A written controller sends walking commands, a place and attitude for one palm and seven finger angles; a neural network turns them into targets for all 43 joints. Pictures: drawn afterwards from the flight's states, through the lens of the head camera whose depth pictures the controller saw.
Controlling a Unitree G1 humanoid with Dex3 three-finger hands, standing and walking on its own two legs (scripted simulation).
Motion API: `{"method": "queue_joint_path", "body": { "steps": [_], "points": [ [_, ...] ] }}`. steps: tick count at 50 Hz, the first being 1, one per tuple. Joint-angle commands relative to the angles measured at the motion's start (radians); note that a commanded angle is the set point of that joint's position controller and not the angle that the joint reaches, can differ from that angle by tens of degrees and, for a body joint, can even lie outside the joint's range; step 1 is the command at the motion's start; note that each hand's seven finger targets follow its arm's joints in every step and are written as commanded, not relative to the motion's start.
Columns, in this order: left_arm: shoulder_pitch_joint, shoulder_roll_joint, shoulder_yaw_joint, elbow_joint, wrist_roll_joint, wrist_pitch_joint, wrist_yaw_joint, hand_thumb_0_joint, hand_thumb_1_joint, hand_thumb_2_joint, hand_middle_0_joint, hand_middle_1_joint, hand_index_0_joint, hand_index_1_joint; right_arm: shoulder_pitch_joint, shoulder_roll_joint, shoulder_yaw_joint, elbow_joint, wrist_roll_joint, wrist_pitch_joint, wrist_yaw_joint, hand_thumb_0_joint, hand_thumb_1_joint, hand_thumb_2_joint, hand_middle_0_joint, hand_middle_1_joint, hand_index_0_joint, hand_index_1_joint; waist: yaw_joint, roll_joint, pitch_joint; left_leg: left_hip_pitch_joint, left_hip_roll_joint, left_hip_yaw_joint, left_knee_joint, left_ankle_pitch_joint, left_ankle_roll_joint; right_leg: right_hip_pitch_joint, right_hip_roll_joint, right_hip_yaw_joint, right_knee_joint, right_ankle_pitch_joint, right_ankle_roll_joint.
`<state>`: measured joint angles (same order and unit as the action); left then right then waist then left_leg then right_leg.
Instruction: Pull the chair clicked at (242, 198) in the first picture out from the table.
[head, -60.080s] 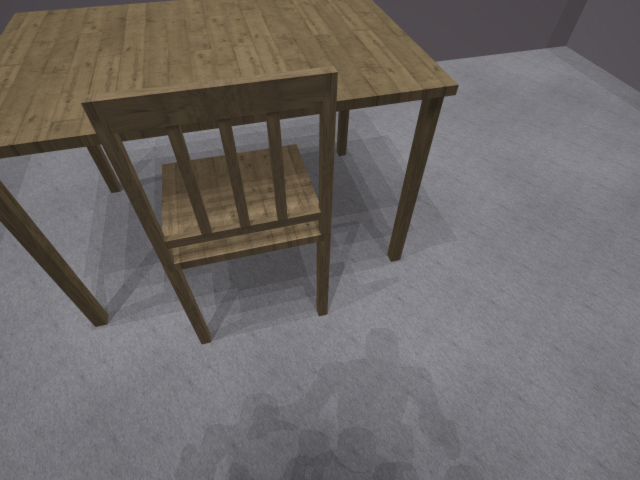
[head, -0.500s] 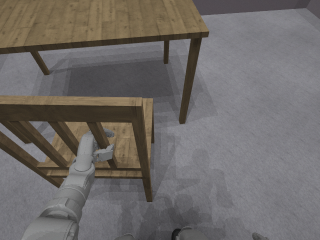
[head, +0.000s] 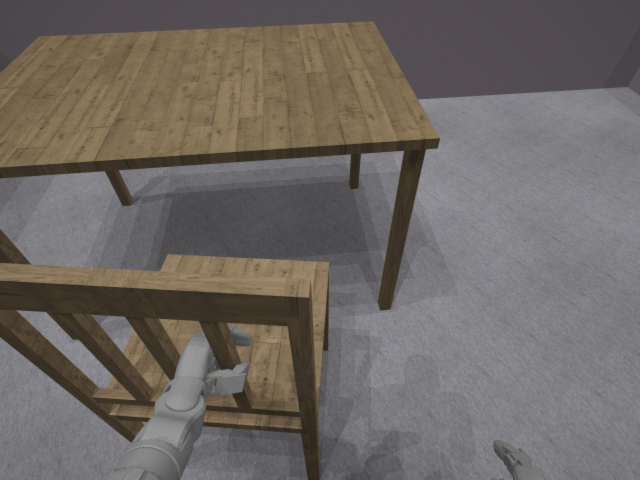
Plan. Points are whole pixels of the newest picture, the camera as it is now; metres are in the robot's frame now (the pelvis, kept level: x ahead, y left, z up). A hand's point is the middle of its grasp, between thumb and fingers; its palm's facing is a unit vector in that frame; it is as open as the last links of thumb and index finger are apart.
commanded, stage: stop walking, hand still on the chair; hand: left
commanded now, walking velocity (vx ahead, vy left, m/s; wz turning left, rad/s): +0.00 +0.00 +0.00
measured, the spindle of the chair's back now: (171, 362) +0.31 +0.25 -0.09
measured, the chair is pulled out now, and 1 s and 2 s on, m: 0.33 0.33 0.33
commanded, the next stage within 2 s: open the thumb and straighten the fingers in 0.20 s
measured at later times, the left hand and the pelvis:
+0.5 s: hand (233, 370) +0.28 +0.14 -0.06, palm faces -0.06 -0.97 -0.23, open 7.1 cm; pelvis -0.01 +0.00 -0.01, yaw +2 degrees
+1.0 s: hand (232, 370) +0.29 +0.15 -0.07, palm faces -0.04 -0.97 -0.24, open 16.8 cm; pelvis -0.04 +0.00 -0.04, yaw +3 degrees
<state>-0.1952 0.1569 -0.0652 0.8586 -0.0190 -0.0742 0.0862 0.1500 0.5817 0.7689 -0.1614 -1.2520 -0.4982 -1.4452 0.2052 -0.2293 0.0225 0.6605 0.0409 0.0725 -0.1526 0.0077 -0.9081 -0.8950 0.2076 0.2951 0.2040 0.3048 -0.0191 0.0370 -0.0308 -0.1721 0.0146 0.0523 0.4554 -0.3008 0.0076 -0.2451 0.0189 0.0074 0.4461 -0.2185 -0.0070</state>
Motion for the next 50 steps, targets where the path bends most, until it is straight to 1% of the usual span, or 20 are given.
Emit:
{"method": "queue_joint_path", "body": {
  "steps": [1, 5, 6, 14, 15, 16, 17, 18, 20, 21, 23, 26, 27, 30, 33, 36, 38, 42, 45, 50],
  "points": [
    [-0.263, 0.139, 0.059, -0.231, -0.014, -0.053, 0.009, 0.000, 0.900, 0.900, -0.500, -1.450, -0.500, -1.450, -0.040, -0.128, -0.044, -0.122, -0.011, -0.034, -0.007, 0.000, -0.900, -0.900, 0.200, 0.300, 0.200, 0.300, -0.006, -0.032, -0.230, 0.114, 0.074, -0.040, -0.020, 0.439, -0.013, 0.106, -0.078, 0.028, -0.025, 0.436, -0.012],
    [-0.229, 0.127, 0.057, -0.241, -0.013, -0.048, 0.008, 0.000, 0.900, 0.900, -0.500, -1.450, -0.500, -1.450, -0.042, -0.123, -0.041, -0.126, -0.012, -0.030, -0.001, 0.000, -0.900, -0.900, 0.200, 0.300, 0.200, 0.300, -0.002, -0.043, -0.229, 0.111, 0.076, -0.038, -0.023, 0.443, -0.013, 0.110, -0.077, 0.025, -0.020, 0.431, -0.012],
    [-0.225, 0.135, 0.059, -0.242, -0.015, -0.048, 0.011, 0.000, 0.900, 0.900, -0.500, -1.450, -0.500, -1.450, -0.050, -0.128, -0.043, -0.123, -0.015, -0.032, -0.004, 0.000, -0.900, -0.900, 0.200, 0.300, 0.200, 0.300, -0.003, -0.006, -0.209, 0.101, 0.076, -0.042, -0.028, 0.428, -0.013, 0.106, -0.082, 0.032, -0.027, 0.411, -0.014],
    [-0.210, 0.129, 0.063, -0.247, -0.015, -0.052, 0.011, 0.000, 0.900, 0.900, -0.500, -1.450, -0.500, -1.450, -0.051, -0.120, -0.039, -0.119, -0.015, -0.034, 0.000, 0.000, -0.900, -0.900, 0.200, 0.300, 0.200, 0.300, 0.002, -0.032, -0.202, 0.092, 0.075, -0.045, -0.044, 0.380, -0.009, 0.106, -0.079, 0.028, -0.035, 0.350, -0.013],
    [-0.192, 0.146, 0.078, -0.329, -0.013, -0.061, 0.013, 0.000, 0.900, 0.900, -0.500, -1.450, -0.500, -1.450, -0.059, -0.115, -0.040, -0.136, -0.017, -0.037, 0.002, 0.000, -0.900, -0.900, 0.200, 0.300, 0.200, 0.300, 0.007, -0.023, -0.217, 0.105, 0.075, -0.044, -0.043, 0.398, -0.006, 0.119, -0.082, 0.031, -0.033, 0.375, -0.014],
    [-0.132, 0.107, -0.001, -0.227, 0.028, 0.017, -0.023, 0.000, 0.779, 0.842, -0.500, -1.450, -0.500, -1.450, -0.042, -0.173, -0.063, -0.124, 0.012, -0.029, 0.054, 0.000, -0.900, -0.900, 0.200, 0.300, 0.200, 0.300, -0.061, -0.071, -0.195, -0.048, 0.014, -0.039, -0.003, 0.419, -0.009, 0.054, -0.056, -0.034, 0.041, 0.348, -0.021],
    [-0.168, 0.139, 0.081, -0.317, 0.008, 0.015, -0.036, 0.000, 0.658, 0.783, -0.500, -1.450, -0.500, -1.450, -0.032, -0.151, -0.063, -0.136, 0.020, -0.038, 0.081, 0.000, -0.900, -0.900, 0.200, 0.300, 0.200, 0.300, -0.025, -0.164, -0.159, -0.100, 0.013, -0.034, 0.026, 0.402, 0.009, 0.043, -0.042, -0.033, 0.051, 0.358, -0.023],
    [-0.245, 0.176, 0.097, -0.430, 0.015, 0.003, -0.048, 0.000, 0.538, 0.725, -0.500, -1.450, -0.500, -1.450, -0.037, -0.160, -0.076, -0.138, 0.011, -0.049, 0.090, 0.000, -0.900, -0.900, 0.200, 0.300, 0.200, 0.300, -0.030, -0.137, -0.247, -0.084, 0.001, -0.023, 0.045, 0.404, 0.016, 0.061, -0.037, -0.017, 0.064, 0.401, -0.019],
    [-0.135, 0.156, 0.112, -0.446, 0.014, 0.004, -0.059, 0.000, 0.296, 0.608, -0.500, -1.450, -0.500, -1.450, -0.023, -0.137, -0.079, -0.146, 0.003, -0.072, 0.114, 0.000, -0.900, -0.900, 0.200, 0.300, 0.200, 0.300, -0.007, -0.009, -0.282, -0.099, -0.014, -0.013, 0.087, 0.391, 0.012, 0.033, -0.031, -0.017, 0.092, 0.361, -0.015],
    [-0.158, 0.142, 0.085, -0.488, 0.019, 0.007, -0.062, 0.000, 0.175, 0.550, -0.500, -1.450, -0.500, -1.450, -0.021, -0.139, -0.078, -0.150, 0.005, -0.079, 0.126, 0.000, -0.900, -0.900, 0.200, 0.300, 0.200, 0.300, -0.022, 0.037, -0.290, -0.096, -0.016, -0.019, 0.103, 0.390, 0.004, 0.010, -0.027, -0.019, 0.099, 0.329, -0.019],
    [-0.181, 0.077, 0.024, -0.477, 0.038, 0.020, -0.068, 0.000, -0.067, 0.433, -0.500, -1.450, -0.500, -1.450, -0.009, -0.132, -0.077, -0.144, 0.003, -0.090, 0.143, 0.000, -0.900, -0.900, 0.200, 0.300, 0.200, 0.300, -0.044, 0.023, -0.266, -0.125, -0.010, -0.030, 0.131, 0.352, 0.003, -0.073, -0.019, -0.037, 0.123, 0.249, -0.015],
    [-0.144, 0.094, 0.053, -0.446, 0.049, 0.057, -0.055, 0.000, -0.429, 0.258, -0.475, -1.378, -0.475, -1.378, -0.005, -0.149, -0.084, -0.155, 0.003, -0.090, 0.156, 0.000, -0.900, -0.900, 0.200, 0.300, 0.200, 0.300, -0.036, -0.034, -0.266, -0.201, -0.014, -0.040, 0.155, 0.242, 0.006, -0.119, -0.009, -0.049, 0.162, 0.160, -0.016],
    [-0.238, 0.183, 0.129, -0.481, 0.048, 0.063, -0.043, 0.000, -0.550, 0.200, -0.450, -1.305, -0.450, -1.305, -0.011, -0.158, -0.082, -0.160, 0.006, -0.086, 0.150, 0.000, -0.900, -0.900, 0.200, 0.300, 0.200, 0.300, -0.033, -0.017, -0.284, -0.219, -0.020, -0.041, 0.156, 0.188, 0.009, -0.116, -0.013, -0.042, 0.166, 0.131, -0.015],
    [-0.296, 0.109, 0.073, -0.450, 0.048, 0.100, -0.049, 0.000, -0.550, 0.200, -0.375, -1.087, -0.375, -1.087, -0.019, -0.147, -0.071, -0.173, 0.008, -0.087, 0.140, 0.000, -0.900, -0.900, 0.200, 0.300, 0.200, 0.300, -0.044, -0.019, -0.262, -0.254, -0.026, -0.047, 0.171, 0.122, 0.011, -0.157, -0.013, -0.051, 0.188, 0.071, -0.013],
    [-0.355, 0.082, 0.054, -0.431, 0.041, 0.124, -0.049, 0.000, -0.550, 0.200, -0.300, -0.870, -0.300, -0.870, -0.012, -0.155, -0.071, -0.175, 0.008, -0.090, 0.134, 0.000, -0.900, -0.900, 0.200, 0.300, 0.200, 0.300, -0.050, -0.049, -0.275, -0.258, -0.021, -0.063, 0.191, 0.088, 0.010, -0.204, -0.009, -0.056, 0.212, 0.022, -0.012],
    [-0.383, 0.109, 0.085, -0.451, 0.032, 0.127, -0.046, 0.000, -0.550, 0.200, -0.225, -0.652, -0.225, -0.652, -0.003, -0.162, -0.071, -0.181, 0.006, -0.097, 0.127, 0.000, -0.900, -0.900, 0.200, 0.300, 0.200, 0.300, -0.040, -0.040, -0.326, -0.256, -0.022, -0.069, 0.209, 0.112, 0.003, -0.200, -0.008, -0.055, 0.238, 0.035, -0.015],
    [-0.397, 0.107, 0.087, -0.434, 0.032, 0.131, -0.044, 0.000, -0.550, 0.200, -0.175, -0.508, -0.175, -0.508, -0.002, -0.158, -0.065, -0.178, 0.005, -0.098, 0.126, 0.000, -0.900, -0.900, 0.200, 0.300, 0.200, 0.300, -0.040, -0.051, -0.313, -0.275, -0.022, -0.075, 0.215, 0.098, 0.003, -0.216, -0.009, -0.057, 0.249, 0.025, -0.014],
    [-0.320, 0.123, 0.118, -0.380, 0.039, 0.141, -0.045, 0.000, -0.550, 0.200, -0.075, -0.218, -0.075, -0.218, 0.011, -0.158, -0.063, -0.183, 0.001, -0.097, 0.126, 0.000, -0.900, -0.900, 0.200, 0.300, 0.200, 0.300, -0.030, -0.123, -0.300, -0.343, -0.026, -0.061, 0.233, 0.081, 0.014, -0.209, -0.011, -0.050, 0.258, 0.030, -0.010],
    [-0.326, 0.140, 0.120, -0.448, 0.041, 0.139, -0.060, 0.000, -0.550, 0.200, 0.000, 0.000, 0.000, 0.000, 0.007, -0.153, -0.061, -0.199, 0.003, -0.099, 0.127, 0.000, -0.900, -0.900, 0.200, 0.300, 0.200, 0.300, -0.022, -0.052, -0.332, -0.330, -0.031, -0.051, 0.242, 0.092, 0.014, -0.192, -0.014, -0.041, 0.261, 0.042, -0.013],
    [-0.340, 0.139, 0.099, -0.508, 0.038, 0.140, -0.062, 0.000, -0.550, 0.200, 0.000, 0.000, 0.000, 0.000, 0.003, -0.151, -0.056, -0.204, 0.004, -0.106, 0.121, 0.000, -0.900, -0.900, 0.200, 0.300, 0.200, 0.300, -0.040, -0.047, -0.315, -0.333, -0.028, -0.061, 0.247, 0.073, 0.016, -0.213, -0.012, -0.044, 0.261, 0.019, -0.014]
  ]
}}
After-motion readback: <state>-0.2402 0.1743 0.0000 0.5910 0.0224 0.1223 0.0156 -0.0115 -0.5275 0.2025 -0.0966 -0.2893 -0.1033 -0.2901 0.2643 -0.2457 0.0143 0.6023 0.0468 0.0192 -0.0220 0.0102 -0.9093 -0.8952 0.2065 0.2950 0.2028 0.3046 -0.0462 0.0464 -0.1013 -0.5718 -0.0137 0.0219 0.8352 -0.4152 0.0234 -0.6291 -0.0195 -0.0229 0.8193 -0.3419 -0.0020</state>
